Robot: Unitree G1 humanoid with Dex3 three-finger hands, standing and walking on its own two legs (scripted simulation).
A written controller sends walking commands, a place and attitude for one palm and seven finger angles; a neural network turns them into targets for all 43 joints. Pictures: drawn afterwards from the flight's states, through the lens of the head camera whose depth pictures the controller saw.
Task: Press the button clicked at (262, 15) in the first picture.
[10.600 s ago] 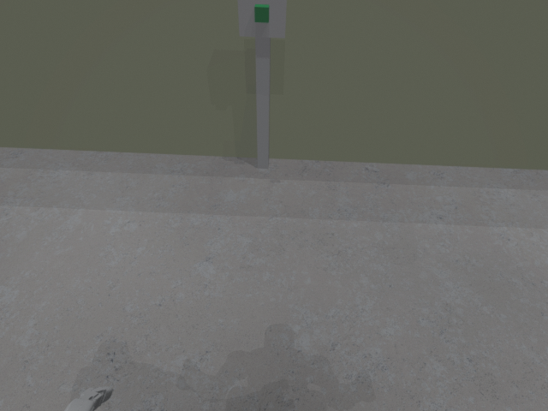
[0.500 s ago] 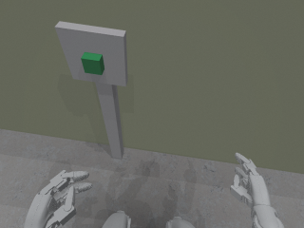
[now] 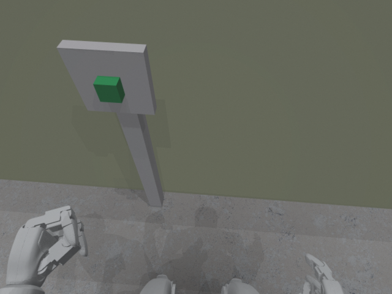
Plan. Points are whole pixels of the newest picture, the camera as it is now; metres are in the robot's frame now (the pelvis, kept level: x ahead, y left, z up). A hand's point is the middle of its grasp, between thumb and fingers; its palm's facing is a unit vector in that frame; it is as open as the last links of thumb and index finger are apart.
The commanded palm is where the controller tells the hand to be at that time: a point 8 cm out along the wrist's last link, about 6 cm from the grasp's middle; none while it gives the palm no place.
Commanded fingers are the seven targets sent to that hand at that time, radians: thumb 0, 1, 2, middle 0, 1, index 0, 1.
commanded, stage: raise the hand and make a fist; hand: left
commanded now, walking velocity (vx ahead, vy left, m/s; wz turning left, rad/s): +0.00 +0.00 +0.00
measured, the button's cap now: (110, 88) +0.53 +0.23 +0.11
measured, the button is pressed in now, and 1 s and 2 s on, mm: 0 0 0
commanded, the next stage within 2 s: aim a knuckle at the button in 1.04 s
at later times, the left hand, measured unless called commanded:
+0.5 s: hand (69, 220) +0.23 +0.22 +0.08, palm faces -0.03 -1.00 -0.05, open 3.1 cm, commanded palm +0.21 +0.28 +0.09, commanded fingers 0.00 0.90 0.90 -1.30 -1.50 -1.30 -1.50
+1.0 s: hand (68, 206) +0.25 +0.23 +0.09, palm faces -0.02 -1.00 -0.06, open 3.1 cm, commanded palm +0.22 +0.28 +0.10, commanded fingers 0.00 0.90 0.90 -1.30 -1.50 -1.30 -1.50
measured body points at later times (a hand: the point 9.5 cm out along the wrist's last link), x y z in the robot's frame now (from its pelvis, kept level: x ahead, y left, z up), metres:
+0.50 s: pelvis +0.02 +0.03 +0.02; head +0.06 +0.04 +0.47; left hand +0.23 +0.28 +0.09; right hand +0.21 -0.19 -0.04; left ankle +0.02 +0.11 -0.67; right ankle +0.02 -0.09 -0.67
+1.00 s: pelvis +0.02 +0.02 +0.03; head +0.06 +0.03 +0.47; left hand +0.24 +0.28 +0.10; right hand +0.19 -0.21 -0.04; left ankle +0.02 +0.11 -0.67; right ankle +0.02 -0.09 -0.67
